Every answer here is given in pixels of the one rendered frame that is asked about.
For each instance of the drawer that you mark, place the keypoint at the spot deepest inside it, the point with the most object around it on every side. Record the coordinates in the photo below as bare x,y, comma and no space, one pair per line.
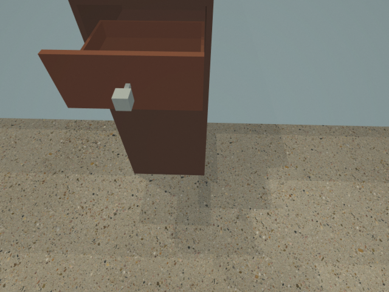
162,60

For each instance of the cabinet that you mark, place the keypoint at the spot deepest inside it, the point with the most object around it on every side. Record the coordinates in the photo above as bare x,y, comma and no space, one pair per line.
166,142

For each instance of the handle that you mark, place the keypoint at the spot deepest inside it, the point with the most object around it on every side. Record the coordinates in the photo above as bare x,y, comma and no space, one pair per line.
123,99

